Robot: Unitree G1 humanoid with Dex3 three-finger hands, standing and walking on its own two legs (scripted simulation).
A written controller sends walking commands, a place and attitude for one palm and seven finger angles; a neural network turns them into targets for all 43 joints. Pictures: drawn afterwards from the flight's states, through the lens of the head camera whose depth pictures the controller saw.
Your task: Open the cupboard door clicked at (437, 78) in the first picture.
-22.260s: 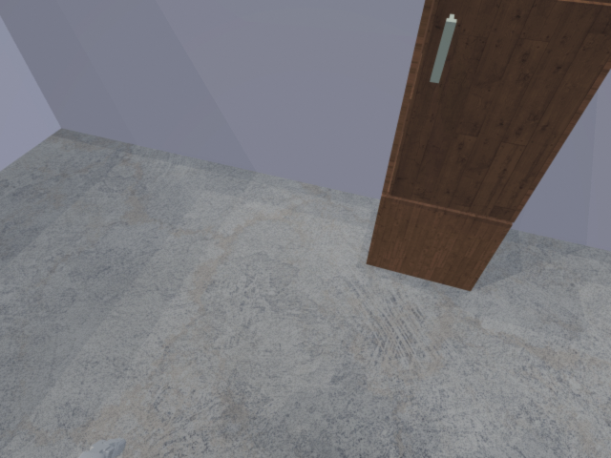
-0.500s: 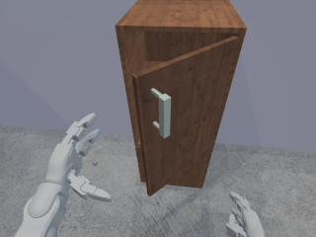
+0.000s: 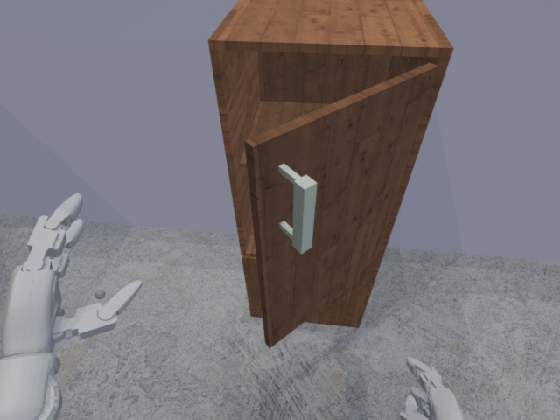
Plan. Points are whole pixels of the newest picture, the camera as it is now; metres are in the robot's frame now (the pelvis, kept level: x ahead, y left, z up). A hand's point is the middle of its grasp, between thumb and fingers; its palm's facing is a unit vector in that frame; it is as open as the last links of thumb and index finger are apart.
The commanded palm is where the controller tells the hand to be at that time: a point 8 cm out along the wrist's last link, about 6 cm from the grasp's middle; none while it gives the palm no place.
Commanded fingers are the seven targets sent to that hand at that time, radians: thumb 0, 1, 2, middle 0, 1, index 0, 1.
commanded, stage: draw the hand back to the body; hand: left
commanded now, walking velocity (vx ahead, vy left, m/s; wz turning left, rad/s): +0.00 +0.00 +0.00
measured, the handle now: (294, 209) +0.37 +0.03 +0.13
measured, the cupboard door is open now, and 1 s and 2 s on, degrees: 44 44 44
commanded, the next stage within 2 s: step back with the hand held close in 0.58 s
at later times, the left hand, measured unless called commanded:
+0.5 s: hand (79, 291) +0.20 +0.26 +0.15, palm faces +0.46 -0.79 -0.40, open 7.5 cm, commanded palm +0.15 +0.29 +0.16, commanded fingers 0.00 0.90 0.90 -0.20 -0.30 -0.20 -0.30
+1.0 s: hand (74, 310) +0.18 +0.25 +0.14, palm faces +0.31 -0.79 -0.53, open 7.4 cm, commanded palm +0.12 +0.30 +0.17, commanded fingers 0.00 0.90 0.90 -0.20 -0.30 -0.20 -0.30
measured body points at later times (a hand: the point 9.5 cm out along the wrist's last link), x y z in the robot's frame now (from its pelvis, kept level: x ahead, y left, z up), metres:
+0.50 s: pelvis +0.01 -0.01 +0.00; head -0.01 -0.02 +0.45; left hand +0.17 +0.30 +0.17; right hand +0.20 -0.22 -0.08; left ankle -0.04 +0.12 -0.74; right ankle +0.01 -0.15 -0.74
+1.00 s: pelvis -0.03 +0.00 +0.00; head +0.00 -0.01 +0.45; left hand +0.16 +0.29 +0.17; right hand +0.15 -0.24 -0.08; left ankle -0.04 +0.12 -0.74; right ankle +0.01 -0.15 -0.74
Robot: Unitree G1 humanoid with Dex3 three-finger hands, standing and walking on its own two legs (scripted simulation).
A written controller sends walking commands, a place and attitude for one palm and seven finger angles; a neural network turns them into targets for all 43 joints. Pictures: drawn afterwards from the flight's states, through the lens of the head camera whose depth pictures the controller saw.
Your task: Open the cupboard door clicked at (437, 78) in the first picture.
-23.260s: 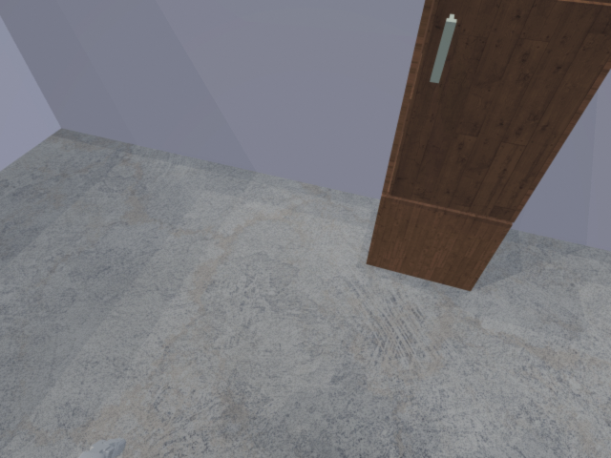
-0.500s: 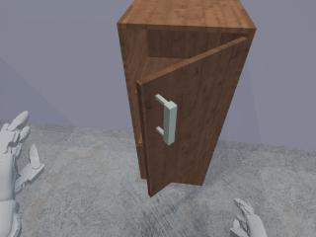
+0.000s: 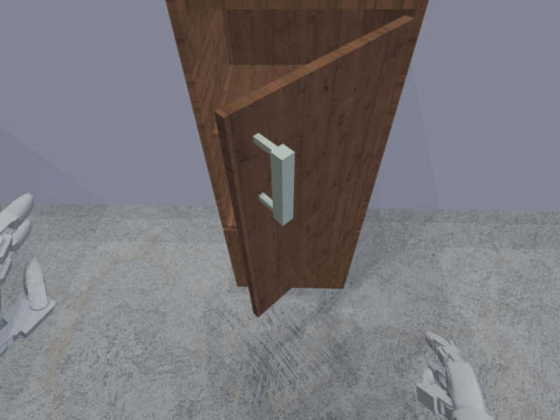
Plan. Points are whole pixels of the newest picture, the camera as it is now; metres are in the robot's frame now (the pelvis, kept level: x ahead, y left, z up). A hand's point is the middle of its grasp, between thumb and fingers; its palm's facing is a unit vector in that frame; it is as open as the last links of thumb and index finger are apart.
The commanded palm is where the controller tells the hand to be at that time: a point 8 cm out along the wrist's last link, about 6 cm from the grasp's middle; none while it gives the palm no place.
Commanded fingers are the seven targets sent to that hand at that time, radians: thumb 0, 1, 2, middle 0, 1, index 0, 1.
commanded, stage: step back with the hand held close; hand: left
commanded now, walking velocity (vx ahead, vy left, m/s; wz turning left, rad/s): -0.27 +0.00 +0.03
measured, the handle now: (272, 180) +0.40 +0.04 +0.13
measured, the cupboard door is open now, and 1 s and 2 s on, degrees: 44 44 44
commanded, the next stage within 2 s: stop stepping back and stand still in 0.74 s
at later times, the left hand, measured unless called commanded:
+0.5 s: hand out of the picture +0.11 +0.27 +0.16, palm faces +0.49 -0.74 -0.47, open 7.4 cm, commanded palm +0.03 +0.31 +0.17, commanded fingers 0.00 0.90 0.90 -0.20 -0.30 -0.20 -0.30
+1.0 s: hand out of the picture -0.01 +0.24 +0.17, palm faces +0.49 -0.75 -0.45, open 7.4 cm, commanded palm -0.06 +0.28 +0.17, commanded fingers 0.00 0.90 0.90 -0.20 -0.30 -0.20 -0.30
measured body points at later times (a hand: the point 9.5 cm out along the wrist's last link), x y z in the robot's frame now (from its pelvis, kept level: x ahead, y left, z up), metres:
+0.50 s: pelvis -0.09 +0.00 -0.02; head -0.07 +0.01 +0.43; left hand +0.07 +0.30 +0.19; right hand +0.08 -0.23 -0.10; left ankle -0.01 +0.12 -0.74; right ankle +0.05 -0.14 -0.74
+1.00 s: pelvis -0.20 -0.03 -0.02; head -0.19 +0.00 +0.43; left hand -0.04 +0.28 +0.20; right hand -0.02 -0.23 -0.09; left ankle -0.04 +0.12 -0.73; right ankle -0.29 -0.14 -0.74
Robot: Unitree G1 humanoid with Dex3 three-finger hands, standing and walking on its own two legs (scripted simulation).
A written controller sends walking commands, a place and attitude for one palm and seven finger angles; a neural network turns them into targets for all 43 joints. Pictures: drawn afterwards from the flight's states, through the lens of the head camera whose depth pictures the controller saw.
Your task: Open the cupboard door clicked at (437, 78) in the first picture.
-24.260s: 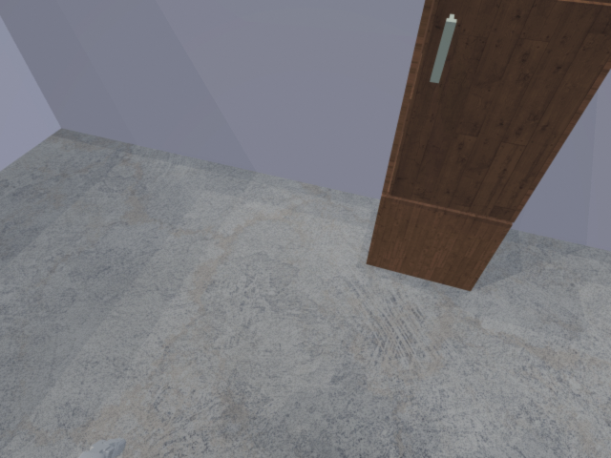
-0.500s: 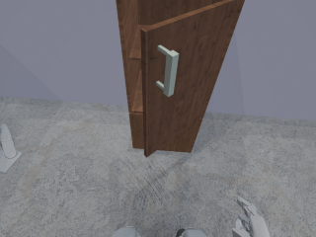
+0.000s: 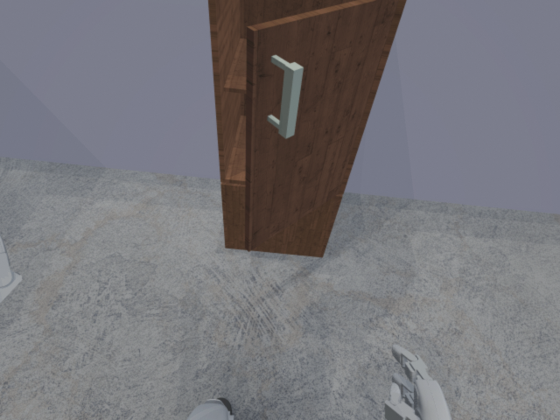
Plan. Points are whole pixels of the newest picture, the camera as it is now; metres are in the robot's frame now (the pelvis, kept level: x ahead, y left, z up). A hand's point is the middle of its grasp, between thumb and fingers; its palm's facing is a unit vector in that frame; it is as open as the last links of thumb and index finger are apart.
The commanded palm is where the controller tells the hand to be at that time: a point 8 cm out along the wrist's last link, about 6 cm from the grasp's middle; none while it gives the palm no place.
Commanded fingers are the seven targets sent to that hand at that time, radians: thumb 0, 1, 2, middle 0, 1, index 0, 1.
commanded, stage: stop stepping back and stand still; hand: left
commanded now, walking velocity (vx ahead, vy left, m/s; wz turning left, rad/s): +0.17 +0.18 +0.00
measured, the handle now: (282, 97) +0.60 +0.06 +0.15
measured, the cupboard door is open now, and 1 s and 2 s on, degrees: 44 44 44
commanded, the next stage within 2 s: let the arm hang, fingers relaxed in 0.68 s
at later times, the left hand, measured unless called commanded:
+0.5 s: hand (8, 351) +0.13 +0.23 +0.20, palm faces +0.38 -0.78 -0.49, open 7.4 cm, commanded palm +0.08 +0.28 +0.20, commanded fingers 0.00 0.90 0.90 -0.20 -0.30 -0.20 -0.30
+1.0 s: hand out of the picture +0.06 +0.22 -0.09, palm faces +0.00 -0.95 -0.31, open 7.4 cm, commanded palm none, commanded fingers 0.00 0.90 0.90 -0.20 -0.30 -0.20 -0.30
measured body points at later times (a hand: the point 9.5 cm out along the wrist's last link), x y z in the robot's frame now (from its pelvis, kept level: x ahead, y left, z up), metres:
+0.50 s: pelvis -0.06 -0.01 +0.02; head -0.08 -0.01 +0.47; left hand +0.10 +0.27 +0.22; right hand +0.07 -0.26 -0.07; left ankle -0.04 +0.11 -0.69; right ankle -0.08 -0.09 -0.72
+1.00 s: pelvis -0.08 +0.01 +0.01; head -0.09 -0.01 +0.46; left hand +0.06 +0.27 -0.07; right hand +0.05 -0.24 -0.12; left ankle -0.06 +0.13 -0.72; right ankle -0.08 -0.10 -0.72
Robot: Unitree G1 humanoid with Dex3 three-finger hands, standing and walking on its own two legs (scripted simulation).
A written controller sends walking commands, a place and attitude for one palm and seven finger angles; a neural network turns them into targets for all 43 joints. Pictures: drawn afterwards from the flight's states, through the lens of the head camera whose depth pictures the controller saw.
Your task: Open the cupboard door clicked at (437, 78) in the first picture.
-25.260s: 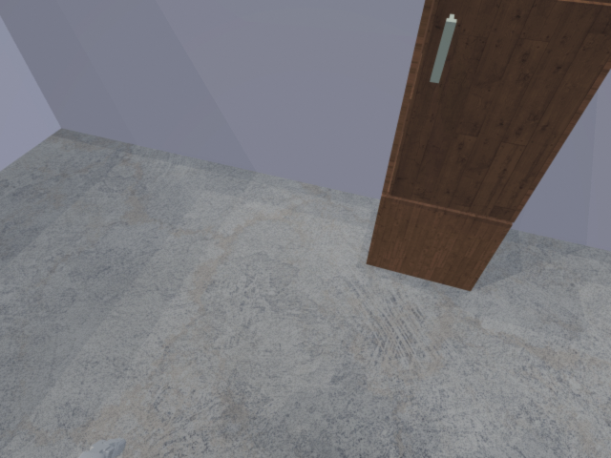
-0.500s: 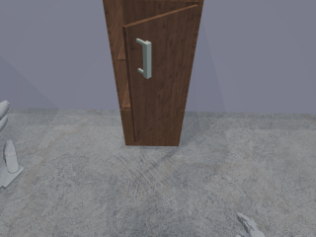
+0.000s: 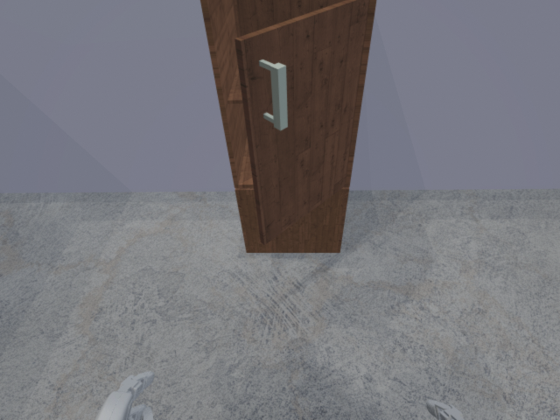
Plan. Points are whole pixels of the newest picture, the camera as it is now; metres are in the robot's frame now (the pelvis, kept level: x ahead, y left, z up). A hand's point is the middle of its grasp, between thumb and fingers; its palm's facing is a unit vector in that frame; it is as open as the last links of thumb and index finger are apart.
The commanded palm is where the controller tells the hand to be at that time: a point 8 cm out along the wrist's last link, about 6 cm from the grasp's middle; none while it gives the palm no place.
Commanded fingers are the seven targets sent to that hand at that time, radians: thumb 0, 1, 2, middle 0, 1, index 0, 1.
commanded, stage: let the arm hang, fingers relaxed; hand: left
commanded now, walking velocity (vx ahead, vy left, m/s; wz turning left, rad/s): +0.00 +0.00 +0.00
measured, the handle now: (272, 95) +0.69 +0.03 +0.15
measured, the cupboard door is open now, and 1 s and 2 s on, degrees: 44 44 44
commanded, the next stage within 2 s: look to check the result in 0.88 s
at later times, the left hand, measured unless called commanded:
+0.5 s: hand out of the picture -0.03 +0.25 -0.14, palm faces +0.01 -0.94 -0.33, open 7.4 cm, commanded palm none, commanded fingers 0.00 0.90 0.90 -0.20 -0.30 -0.20 -0.30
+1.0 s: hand out of the picture +0.10 +0.23 -0.13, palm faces -0.03 -0.94 -0.33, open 7.4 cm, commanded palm none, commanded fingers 0.00 0.90 0.90 -0.20 -0.30 -0.20 -0.30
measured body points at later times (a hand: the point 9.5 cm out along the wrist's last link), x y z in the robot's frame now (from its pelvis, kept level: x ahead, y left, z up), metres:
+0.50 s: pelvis -0.02 +0.01 +0.02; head +0.00 -0.01 +0.46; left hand -0.02 +0.30 -0.12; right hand -0.01 -0.25 -0.15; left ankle +0.03 +0.12 -0.73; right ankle +0.00 -0.10 -0.73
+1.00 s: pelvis +0.01 +0.00 +0.02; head +0.02 -0.02 +0.47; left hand +0.10 +0.28 -0.11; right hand +0.07 -0.29 -0.13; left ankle +0.03 +0.12 -0.73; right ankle +0.00 -0.10 -0.73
